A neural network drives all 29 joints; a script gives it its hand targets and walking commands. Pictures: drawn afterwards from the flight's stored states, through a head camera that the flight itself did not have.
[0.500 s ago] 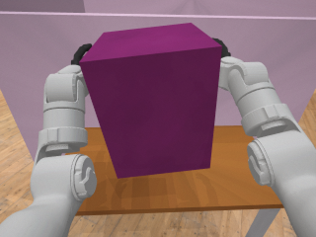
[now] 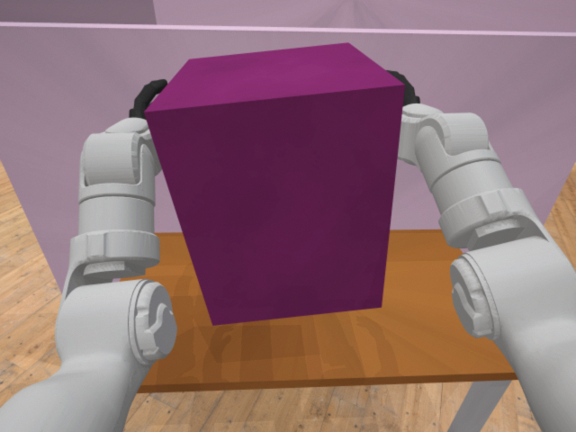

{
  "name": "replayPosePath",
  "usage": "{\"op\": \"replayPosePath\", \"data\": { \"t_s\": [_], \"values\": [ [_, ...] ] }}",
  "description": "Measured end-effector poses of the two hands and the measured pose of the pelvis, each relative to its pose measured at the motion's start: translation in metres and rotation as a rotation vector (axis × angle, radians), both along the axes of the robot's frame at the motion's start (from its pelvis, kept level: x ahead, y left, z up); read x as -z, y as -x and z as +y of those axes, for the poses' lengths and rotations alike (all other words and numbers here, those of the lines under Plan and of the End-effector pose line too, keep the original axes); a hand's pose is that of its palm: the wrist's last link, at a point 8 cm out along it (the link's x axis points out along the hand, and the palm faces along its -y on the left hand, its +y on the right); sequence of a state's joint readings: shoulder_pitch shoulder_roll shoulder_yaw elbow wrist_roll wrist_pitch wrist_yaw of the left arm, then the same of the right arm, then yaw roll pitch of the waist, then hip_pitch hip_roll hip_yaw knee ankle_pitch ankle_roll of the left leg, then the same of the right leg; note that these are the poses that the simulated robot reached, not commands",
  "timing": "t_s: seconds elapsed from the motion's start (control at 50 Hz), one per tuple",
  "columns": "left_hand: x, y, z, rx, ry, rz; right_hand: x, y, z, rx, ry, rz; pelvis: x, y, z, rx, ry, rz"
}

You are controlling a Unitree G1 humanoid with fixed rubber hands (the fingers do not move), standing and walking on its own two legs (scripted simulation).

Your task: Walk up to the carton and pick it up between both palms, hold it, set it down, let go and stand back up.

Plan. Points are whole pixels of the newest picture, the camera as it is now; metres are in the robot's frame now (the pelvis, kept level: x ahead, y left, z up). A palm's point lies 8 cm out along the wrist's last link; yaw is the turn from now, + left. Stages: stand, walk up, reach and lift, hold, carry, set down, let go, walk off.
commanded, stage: hold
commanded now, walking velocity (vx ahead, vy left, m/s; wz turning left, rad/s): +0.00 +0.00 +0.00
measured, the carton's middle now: (282, 179) +0.38 +0.00 +0.26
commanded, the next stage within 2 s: set down in 1.42 s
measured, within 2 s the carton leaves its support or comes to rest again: neither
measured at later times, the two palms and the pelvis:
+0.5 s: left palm (146, 130) +0.38 +0.17 +0.33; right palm (404, 127) +0.37 -0.15 +0.34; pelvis +0.00 +0.01 +0.00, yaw -1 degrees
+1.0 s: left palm (148, 129) +0.38 +0.17 +0.33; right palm (407, 127) +0.37 -0.15 +0.34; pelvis +0.00 +0.01 +0.00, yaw -1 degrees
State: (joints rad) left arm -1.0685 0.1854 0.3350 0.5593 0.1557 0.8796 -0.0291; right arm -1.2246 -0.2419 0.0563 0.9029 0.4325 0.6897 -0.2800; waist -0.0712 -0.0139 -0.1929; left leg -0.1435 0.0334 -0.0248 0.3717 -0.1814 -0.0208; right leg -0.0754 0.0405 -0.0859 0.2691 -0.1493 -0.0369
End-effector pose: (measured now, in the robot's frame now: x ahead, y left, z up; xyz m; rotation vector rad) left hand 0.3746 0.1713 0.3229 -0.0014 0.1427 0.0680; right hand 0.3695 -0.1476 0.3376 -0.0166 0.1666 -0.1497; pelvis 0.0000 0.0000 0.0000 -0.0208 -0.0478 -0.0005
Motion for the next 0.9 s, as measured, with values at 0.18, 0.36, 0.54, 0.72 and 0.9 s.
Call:
{"op": "replayPosePath", "data": {
  "t_s": [0.18,0.36,0.54,0.72,0.9],
  "values": [
    [-0.0071,-0.0002,-0.0016,0.001,-0.022,-0.012,-0.0008,0.0004,-0.0018,0.004,-0.036,-0.01,0.0,0.0003,0.0011,-0.003,0.001,0.011],
    [-0.0099,-0.0018,-0.0033,0.011,-0.024,-0.007,0.0031,0.0025,-0.0035,0.013,-0.034,-0.005,-0.0003,0.0002,0.006,0.008,0.003,0.002],
    [-0.008,-0.001,-0.0004,0.009,-0.028,-0.007,0.0015,0.0027,-0.0004,0.012,-0.032,-0.004,-0.0003,0.0011,0.009,0.015,0.004,0.008],
    [-0.0068,-0.0018,-0.0024,0.009,-0.03,-0.005,-0.0004,0.0022,-0.0021,0.015,-0.03,-0.001,-0.0003,0.0016,0.0094,0.018,0.004,0.014],
    [-0.0077,-0.0011,-0.0045,0.004,-0.029,-0.005,0.0012,0.0024,-0.0042,0.011,-0.028,0.001,-0.0002,0.0011,0.0083,0.016,0.004,0.011]
  ]
}}
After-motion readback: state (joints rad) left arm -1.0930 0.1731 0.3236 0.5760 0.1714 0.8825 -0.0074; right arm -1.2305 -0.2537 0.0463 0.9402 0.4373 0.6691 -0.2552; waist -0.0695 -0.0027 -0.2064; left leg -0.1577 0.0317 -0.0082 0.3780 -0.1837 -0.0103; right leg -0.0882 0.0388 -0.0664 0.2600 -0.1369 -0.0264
